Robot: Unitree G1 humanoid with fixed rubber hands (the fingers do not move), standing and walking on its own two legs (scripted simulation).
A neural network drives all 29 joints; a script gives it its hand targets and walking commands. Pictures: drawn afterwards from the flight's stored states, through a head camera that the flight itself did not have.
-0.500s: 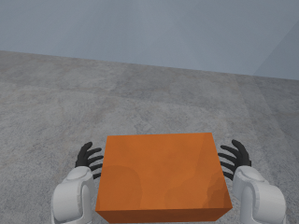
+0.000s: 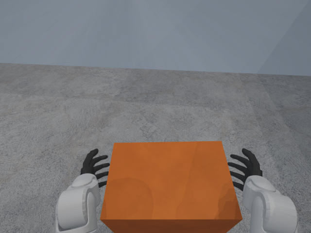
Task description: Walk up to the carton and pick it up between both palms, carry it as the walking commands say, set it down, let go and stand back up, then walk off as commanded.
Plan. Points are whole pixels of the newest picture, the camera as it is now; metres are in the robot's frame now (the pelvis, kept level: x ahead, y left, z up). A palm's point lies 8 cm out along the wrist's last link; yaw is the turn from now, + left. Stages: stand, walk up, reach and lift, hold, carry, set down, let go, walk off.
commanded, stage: carry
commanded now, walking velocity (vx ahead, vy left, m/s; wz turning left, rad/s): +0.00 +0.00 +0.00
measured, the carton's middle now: (168, 187) +0.27 +0.00 +0.02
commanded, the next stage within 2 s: none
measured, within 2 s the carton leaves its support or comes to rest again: neither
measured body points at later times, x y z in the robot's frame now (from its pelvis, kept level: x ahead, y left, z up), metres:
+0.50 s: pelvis -0.04 +0.01 +0.00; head -0.08 +0.01 +0.45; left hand +0.21 +0.20 +0.09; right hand +0.22 -0.17 +0.09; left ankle +0.07 +0.13 -0.73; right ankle +0.03 -0.11 -0.73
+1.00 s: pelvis -0.02 +0.00 +0.00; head -0.06 +0.00 +0.45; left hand +0.23 +0.19 +0.09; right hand +0.24 -0.18 +0.10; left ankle +0.08 +0.13 -0.73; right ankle +0.03 -0.11 -0.73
